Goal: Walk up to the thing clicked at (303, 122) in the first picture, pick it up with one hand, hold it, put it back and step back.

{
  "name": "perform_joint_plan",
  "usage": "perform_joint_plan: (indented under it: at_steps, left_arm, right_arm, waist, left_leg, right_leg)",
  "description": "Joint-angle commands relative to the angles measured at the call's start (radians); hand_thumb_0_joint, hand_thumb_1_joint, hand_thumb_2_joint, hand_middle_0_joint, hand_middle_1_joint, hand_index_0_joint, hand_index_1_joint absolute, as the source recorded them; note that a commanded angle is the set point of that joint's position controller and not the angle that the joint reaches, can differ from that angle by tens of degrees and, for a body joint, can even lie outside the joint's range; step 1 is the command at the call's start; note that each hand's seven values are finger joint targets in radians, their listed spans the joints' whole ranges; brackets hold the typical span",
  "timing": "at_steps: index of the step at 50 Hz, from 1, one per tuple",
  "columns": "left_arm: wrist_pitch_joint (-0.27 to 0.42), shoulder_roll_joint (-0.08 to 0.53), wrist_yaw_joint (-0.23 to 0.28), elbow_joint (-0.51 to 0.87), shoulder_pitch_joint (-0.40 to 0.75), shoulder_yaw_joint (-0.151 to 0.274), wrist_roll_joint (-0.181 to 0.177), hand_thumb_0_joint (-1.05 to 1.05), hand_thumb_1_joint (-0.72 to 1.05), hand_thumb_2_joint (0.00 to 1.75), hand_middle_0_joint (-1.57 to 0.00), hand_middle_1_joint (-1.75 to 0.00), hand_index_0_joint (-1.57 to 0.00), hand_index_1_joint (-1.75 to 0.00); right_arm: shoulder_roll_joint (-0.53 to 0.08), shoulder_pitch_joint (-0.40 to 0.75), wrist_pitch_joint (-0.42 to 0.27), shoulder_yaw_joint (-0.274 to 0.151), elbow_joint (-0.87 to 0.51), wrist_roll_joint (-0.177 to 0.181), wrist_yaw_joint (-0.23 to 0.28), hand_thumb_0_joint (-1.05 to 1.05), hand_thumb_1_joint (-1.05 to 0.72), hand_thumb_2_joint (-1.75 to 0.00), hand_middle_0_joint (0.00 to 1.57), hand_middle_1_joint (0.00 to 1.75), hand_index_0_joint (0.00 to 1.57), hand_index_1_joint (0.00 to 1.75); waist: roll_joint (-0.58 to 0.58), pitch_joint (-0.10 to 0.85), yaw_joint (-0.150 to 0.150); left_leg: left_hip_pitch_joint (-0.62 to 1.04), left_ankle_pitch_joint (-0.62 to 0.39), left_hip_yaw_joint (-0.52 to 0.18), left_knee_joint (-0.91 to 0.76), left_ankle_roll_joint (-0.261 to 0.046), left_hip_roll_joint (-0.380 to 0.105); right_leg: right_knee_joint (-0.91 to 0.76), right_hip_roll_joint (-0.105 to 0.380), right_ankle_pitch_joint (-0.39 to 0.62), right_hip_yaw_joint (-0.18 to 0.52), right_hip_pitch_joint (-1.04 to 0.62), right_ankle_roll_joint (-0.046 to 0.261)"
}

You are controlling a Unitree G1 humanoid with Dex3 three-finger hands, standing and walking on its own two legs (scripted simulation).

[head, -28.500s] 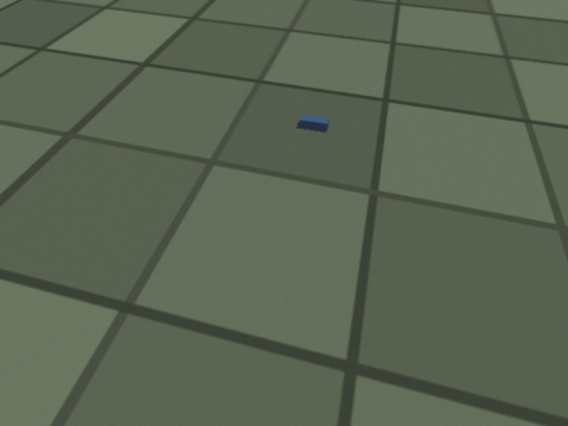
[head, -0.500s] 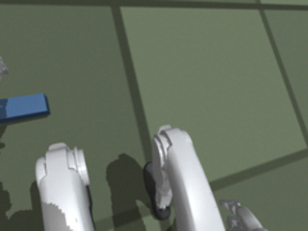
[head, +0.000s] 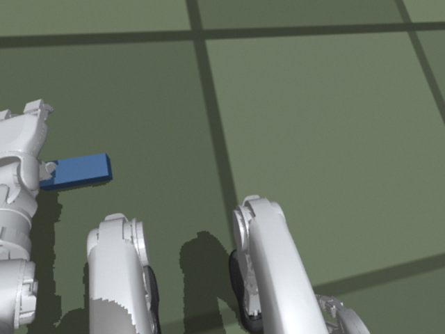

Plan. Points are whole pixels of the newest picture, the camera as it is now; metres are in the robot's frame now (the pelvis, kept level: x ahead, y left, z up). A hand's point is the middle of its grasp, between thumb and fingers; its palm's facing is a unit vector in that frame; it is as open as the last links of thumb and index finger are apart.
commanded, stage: home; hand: left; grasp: from above
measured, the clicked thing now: (76, 172) +0.47 +0.30 -0.35
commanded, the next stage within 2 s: none
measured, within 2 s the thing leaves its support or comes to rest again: neither
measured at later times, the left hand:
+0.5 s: hand out of the picture +0.27 +0.24 +0.08, palm faces -0.07 -0.87 -0.49, open 7.4 cm
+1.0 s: hand out of the picture +0.23 +0.21 +0.28, palm faces +0.19 -0.96 -0.21, open 7.4 cm
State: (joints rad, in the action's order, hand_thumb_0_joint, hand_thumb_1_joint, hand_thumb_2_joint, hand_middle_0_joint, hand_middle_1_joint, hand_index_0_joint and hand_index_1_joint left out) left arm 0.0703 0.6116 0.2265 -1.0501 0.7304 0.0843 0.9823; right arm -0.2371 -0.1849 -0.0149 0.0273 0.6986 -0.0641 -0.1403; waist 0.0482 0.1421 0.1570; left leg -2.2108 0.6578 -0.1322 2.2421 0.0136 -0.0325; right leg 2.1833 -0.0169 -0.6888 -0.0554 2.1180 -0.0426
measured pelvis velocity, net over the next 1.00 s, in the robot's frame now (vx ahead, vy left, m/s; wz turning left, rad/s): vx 0.08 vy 0.01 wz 0.13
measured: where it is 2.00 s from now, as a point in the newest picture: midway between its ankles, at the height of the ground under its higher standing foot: (200, 314)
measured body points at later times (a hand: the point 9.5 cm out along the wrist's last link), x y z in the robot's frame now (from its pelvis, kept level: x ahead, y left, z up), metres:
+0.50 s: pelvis +0.02 +0.00 +0.18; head +0.14 +0.04 +0.61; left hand +0.27 +0.28 +0.12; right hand +0.25 -0.22 +0.10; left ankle +0.08 +0.13 -0.35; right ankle +0.09 -0.13 -0.35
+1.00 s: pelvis +0.08 +0.01 +0.33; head +0.11 +0.02 +0.78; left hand +0.22 +0.26 +0.30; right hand +0.26 -0.22 +0.26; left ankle +0.08 +0.13 -0.35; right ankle +0.09 -0.13 -0.35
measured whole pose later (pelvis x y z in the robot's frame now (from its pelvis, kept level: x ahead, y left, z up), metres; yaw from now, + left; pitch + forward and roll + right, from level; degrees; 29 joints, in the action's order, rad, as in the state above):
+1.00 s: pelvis +0.08 +0.01 +0.33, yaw +8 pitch +13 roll -3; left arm -0.47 0.22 0.06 0.15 -0.50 0.05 -0.06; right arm -0.22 -0.31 -0.18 0.05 0.50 0.02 0.18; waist 0.05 0.18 0.07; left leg -0.78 0.49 -0.06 1.05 0.02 -0.04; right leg 0.97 0.01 -0.49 -0.06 0.69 -0.02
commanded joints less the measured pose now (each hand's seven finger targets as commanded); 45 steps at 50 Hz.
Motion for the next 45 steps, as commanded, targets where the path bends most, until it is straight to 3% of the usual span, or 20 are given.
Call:
perform_joint_plan:
  at_steps: [1, 3, 5, 7, 9, 11, 15, 18, 20, 23, 24, 25, 35, 41, 45]
  left_arm:
    - [-0.041, 0.197, -0.066, 0.342, 0.045, 0.034, -0.187, 0.0, 0.75, 0.86, -0.19, -0.31, -0.19, -0.31]
    - [-0.063, 0.167, -0.105, 0.451, -0.017, 0.03, -0.26, 0.0, 0.88, 0.89, -0.2, -0.3, -0.2, -0.3]
    - [-0.078, 0.128, -0.132, 0.568, -0.066, 0.023, -0.333, 0.0, 0.9, 0.9, -0.2, -0.3, -0.2, -0.3]
    - [-0.097, 0.089, -0.148, 0.594, -0.166, 0.015, -0.386, 0.0, 0.9, 0.9, -0.2, -0.3, -0.2, -0.3]
    - [-0.108, 0.06, -0.155, 0.7, -0.189, 0.011, -0.438, 0.0, 0.9, 0.9, -0.2, -0.3, -0.2, -0.3]
    - [-0.129, 0.042, -0.156, 0.769, -0.255, 0.013, -0.476, 0.0, 0.9, 0.9, -0.2, -0.3, -0.2, -0.3]
    - [-0.175, -0.019, -0.155, 0.896, -0.351, 0.008, -0.579, 0.0, 0.9, 0.9, -0.2, -0.3, -0.2, -0.3]
    - [-0.217, -0.065, -0.152, 0.913, -0.487, 0.001, -0.649, 0.0, 0.9, 0.9, -0.2, -0.3, -0.2, -0.3]
    - [-0.245, -0.081, -0.152, 0.975, -0.521, 0.001, -0.707, 0.0, 0.9, 0.9, -0.2, -0.3, -0.2, -0.3]
    - [-0.286, -0.114, -0.149, 1.028, -0.603, -0.003, -0.795, 0.0, 0.9, 0.9, -0.2, -0.3, -0.2, -0.3]
    - [-0.301, -0.11, -0.144, 1.059, -0.634, 0.01, -0.823, 0.0, 0.9, 0.9, -0.2, -0.3, -0.2, -0.3]
    - [-0.314, -0.125, -0.144, 1.073, -0.668, 0.005, -0.847, 0.0, 0.9, 0.9, -0.2, -0.3, -0.2, -0.3]
    - [-0.438, -0.239, -0.13, 1.199, -0.954, 0.022, -0.998, 0.0, 0.9, 0.9, -0.2, -0.3, -0.2, -0.3]
    - [-0.482, -0.272, -0.14, 1.318, -1.119, 0.03, -1.047, 0.0, 0.9, 0.9, -0.2, -0.3, -0.2, -0.3]
    - [-0.497, -0.297, -0.156, 1.359, -1.204, 0.012, -1.047, 0.0, 0.9, 0.9, -0.2, -0.3, -0.2, -0.3]
  right_arm:
    - [-0.225, -0.13, -0.007, -0.113, -0.084, 0.043, 0.039, 0.0, -0.9, -0.9, 0.2, 0.3, 0.2, 0.3]
    - [-0.218, -0.099, -0.003, -0.117, -0.105, 0.052, 0.049, 0.0, -0.9, -0.9, 0.2, 0.3, 0.2, 0.3]
    - [-0.213, -0.072, -0.003, -0.122, -0.124, 0.06, 0.064, 0.0, -0.9, -0.9, 0.2, 0.3, 0.2, 0.3]
    - [-0.207, -0.046, -0.004, -0.12, -0.14, 0.069, 0.08, 0.0, -0.9, -0.9, 0.2, 0.3, 0.2, 0.3]
    - [-0.201, -0.025, -0.011, -0.117, -0.156, 0.074, 0.096, 0.0, -0.9, -0.9, 0.2, 0.3, 0.2, 0.3]
    - [-0.195, -0.004, -0.022, -0.117, -0.177, 0.081, 0.109, 0.0, -0.9, -0.9, 0.2, 0.3, 0.2, 0.3]
    - [-0.186, 0.036, -0.053, -0.11, -0.197, 0.091, 0.142, 0.0, -0.9, -0.9, 0.2, 0.3, 0.2, 0.3]
    - [-0.18, 0.064, -0.072, -0.101, -0.214, 0.097, 0.163, 0.0, -0.9, -0.9, 0.2, 0.3, 0.2, 0.3]
    - [-0.172, 0.075, -0.084, -0.097, -0.233, 0.099, 0.177, 0.0, -0.9, -0.9, 0.2, 0.3, 0.2, 0.3]
    - [-0.158, 0.086, -0.104, -0.082, -0.256, 0.101, 0.193, 0.0, -0.9, -0.9, 0.2, 0.3, 0.2, 0.3]
    - [-0.152, 0.085, -0.109, -0.079, -0.264, 0.102, 0.201, 0.0, -0.9, -0.9, 0.2, 0.3, 0.2, 0.3]
    - [-0.146, 0.079, -0.115, -0.074, -0.266, 0.103, 0.207, 0.0, -0.9, -0.9, 0.2, 0.3, 0.2, 0.3]
    - [-0.097, -0.009, -0.17, -0.029, -0.286, 0.102, 0.292, 0.0, -0.9, -0.9, 0.2, 0.3, 0.2, 0.3]
    - [-0.081, -0.048, -0.201, -0.024, -0.324, 0.095, 0.328, 0.0, -0.9, -0.9, 0.2, 0.3, 0.2, 0.3]
    - [-0.081, -0.053, -0.22, -0.027, -0.334, 0.088, 0.338, 0.0, -0.9, -0.9, 0.2, 0.3, 0.2, 0.3]
  waist:
    - [0.08, 0.681, -0.047]
    - [0.068, 0.673, -0.063]
    - [0.083, 0.65, -0.071]
    - [0.061, 0.587, -0.075]
    - [0.087, 0.573, -0.076]
    - [0.104, 0.574, -0.088]
    - [0.124, 0.558, -0.084]
    - [0.108, 0.465, -0.092]
    - [0.114, 0.476, -0.085]
    - [0.098, 0.416, -0.075]
    - [0.095, 0.424, -0.088]
    - [0.093, 0.42, -0.079]
    - [0.051, 0.309, -0.081]
    - [0.036, 0.227, -0.097]
    - [0.042, 0.158, -0.104]
  left_leg:
    - [0.544, -0.14, 0.097, -0.347, -0.058, 0.024]
    - [0.591, -0.129, 0.087, -0.393, -0.056, 0.019]
    - [0.65, -0.111, 0.076, -0.445, -0.051, 0.014]
    - [0.697, -0.082, 0.063, -0.506, -0.048, 0.006]
    - [0.755, -0.061, 0.05, -0.565, -0.043, 0.004]
    - [0.827, -0.066, 0.056, -0.613, -0.039, 0.0]
    - [0.937, -0.065, 0.041, -0.709, -0.031, 0.002]
    - [1.002, -0.012, 0.012, -0.807, -0.027, -0.001]
    - [1.066, -0.013, 0.016, -0.849, -0.027, 0.002]
    - [1.114, 0.021, 0.014, -0.926, -0.029, 0.004]
    - [1.144, -0.002, 0.031, -0.939, -0.03, 0.005]
    - [1.174, -0.02, 0.032, -0.958, -0.029, 0.007]
    - [1.414, -0.303, 0.056, -1.165, -0.023, 0.011]
    - [1.527, -0.399, 0.084, -1.28, -0.024, 0.023]
    - [1.577, -0.39, 0.077, -1.35, -0.018, 0.018]
  right_leg:
    - [-0.392, -0.032, 0.217, -0.039, -0.506, 0.061]
    - [-0.421, -0.029, 0.207, -0.031, -0.544, 0.063]
    - [-0.455, -0.023, 0.19, -0.026, -0.554, 0.065]
    - [-0.498, -0.02, 0.162, -0.025, -0.57, 0.066]
    - [-0.534, -0.014, 0.146, -0.02, -0.588, 0.068]
    - [-0.578, -0.014, 0.149, -0.015, -0.631, 0.07]
    - [-0.65, -0.006, 0.149, -0.004, -0.706, 0.068]
    - [-0.715, -0.004, 0.11, -0.004, -0.739, 0.065]
    - [-0.772, -0.004, 0.11, 0.003, -0.791, 0.063]
    - [-0.852, -0.003, 0.085, 0.011, -0.869, 0.059]
    - [-0.886, -0.004, 0.098, 0.017, -0.912, 0.06]
    - [-0.909, -0.002, 0.111, 0.018, -0.94, 0.06]
    - [-1.147, -0.005, 0.343, 0.01, -1.275, 0.055]
    - [-1.292, -0.009, 0.429, -0.006, -1.434, 0.046]
    - [-1.338, -0.015, 0.41, -0.021, -1.457, 0.05]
